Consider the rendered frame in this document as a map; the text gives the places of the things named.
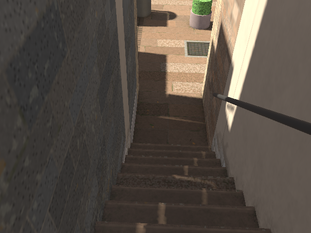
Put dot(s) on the stairs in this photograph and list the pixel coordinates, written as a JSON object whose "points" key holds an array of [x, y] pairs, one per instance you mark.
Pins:
{"points": [[175, 214]]}

